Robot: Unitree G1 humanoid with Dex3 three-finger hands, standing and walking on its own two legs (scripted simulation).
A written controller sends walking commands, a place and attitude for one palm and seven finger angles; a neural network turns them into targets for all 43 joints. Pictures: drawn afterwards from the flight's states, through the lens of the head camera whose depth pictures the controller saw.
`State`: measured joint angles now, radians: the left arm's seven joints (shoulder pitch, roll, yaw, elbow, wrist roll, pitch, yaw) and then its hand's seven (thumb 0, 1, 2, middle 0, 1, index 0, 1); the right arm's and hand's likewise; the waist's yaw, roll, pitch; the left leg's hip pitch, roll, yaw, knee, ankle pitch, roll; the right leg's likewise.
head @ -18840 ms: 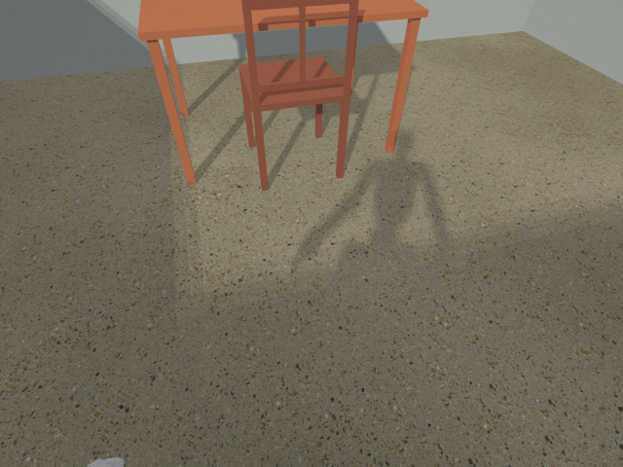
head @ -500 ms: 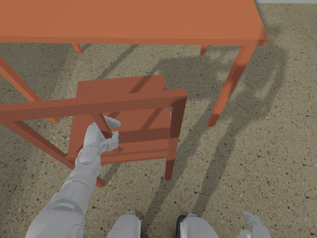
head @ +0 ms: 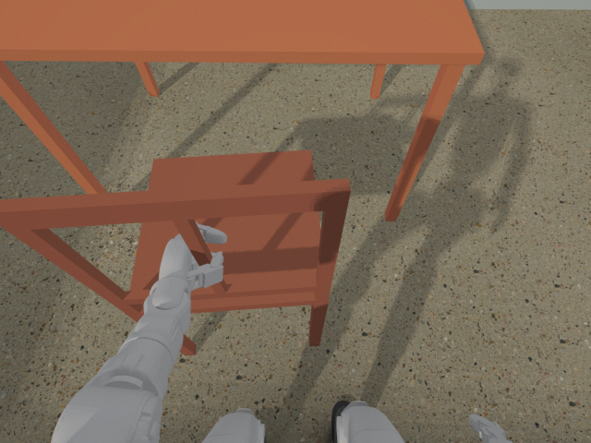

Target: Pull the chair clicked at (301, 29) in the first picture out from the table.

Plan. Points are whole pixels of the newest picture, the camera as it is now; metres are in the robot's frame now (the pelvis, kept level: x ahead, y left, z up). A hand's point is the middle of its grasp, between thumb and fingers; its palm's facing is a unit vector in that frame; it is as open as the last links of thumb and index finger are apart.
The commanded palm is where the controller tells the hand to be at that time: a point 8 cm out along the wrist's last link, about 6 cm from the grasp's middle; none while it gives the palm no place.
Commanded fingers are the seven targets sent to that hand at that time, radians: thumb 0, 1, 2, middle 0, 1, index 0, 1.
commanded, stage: step backward, pulling the chair out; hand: left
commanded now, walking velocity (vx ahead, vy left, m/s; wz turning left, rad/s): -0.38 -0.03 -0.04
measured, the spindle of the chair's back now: (204, 259) +0.39 +0.15 -0.07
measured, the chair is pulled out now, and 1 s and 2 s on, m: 0.36 0.58 0.65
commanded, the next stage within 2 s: stop walking, hand still on the chair in 0.78 s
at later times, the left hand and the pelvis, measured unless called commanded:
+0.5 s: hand (209, 336) +0.26 +0.13 -0.06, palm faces -0.02 -0.98 -0.19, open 5.3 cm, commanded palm +0.25 +0.18 -0.06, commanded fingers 0.00 0.90 0.90 -0.50 -1.45 -0.50 -1.45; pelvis -0.11 +0.01 +0.00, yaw -1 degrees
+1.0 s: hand (196, 428) +0.15 +0.13 -0.06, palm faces -0.03 -0.98 -0.17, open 5.3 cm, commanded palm +0.13 +0.18 -0.04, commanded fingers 0.00 0.90 0.90 -0.50 -1.45 -0.50 -1.45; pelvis -0.21 +0.02 +0.00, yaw -2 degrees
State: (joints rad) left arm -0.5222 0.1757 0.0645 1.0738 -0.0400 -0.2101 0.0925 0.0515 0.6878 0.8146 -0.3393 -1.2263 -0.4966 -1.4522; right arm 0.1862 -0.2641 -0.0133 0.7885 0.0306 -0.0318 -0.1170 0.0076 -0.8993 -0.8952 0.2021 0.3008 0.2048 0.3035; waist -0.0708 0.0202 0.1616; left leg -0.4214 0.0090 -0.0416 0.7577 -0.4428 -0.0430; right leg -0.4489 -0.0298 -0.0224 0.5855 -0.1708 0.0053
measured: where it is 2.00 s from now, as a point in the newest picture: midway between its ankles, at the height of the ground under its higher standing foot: outside the picture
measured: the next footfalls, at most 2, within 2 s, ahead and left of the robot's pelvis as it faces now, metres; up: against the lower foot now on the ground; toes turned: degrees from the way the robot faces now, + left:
left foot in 0.02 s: +0.05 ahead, +0.14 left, +0.00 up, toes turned +0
right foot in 0.24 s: +0.01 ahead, -0.13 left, +0.00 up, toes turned -3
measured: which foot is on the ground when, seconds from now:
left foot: up 0.00-0.00, down 0.02-0.30, up 0.32-0.48, down 0.50-0.78, up 0.80-0.94, down 0.96-1.00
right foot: down 0.00-0.08, up 0.10-0.22, down 0.24-0.54, up 0.56-0.70, down 0.72-1.00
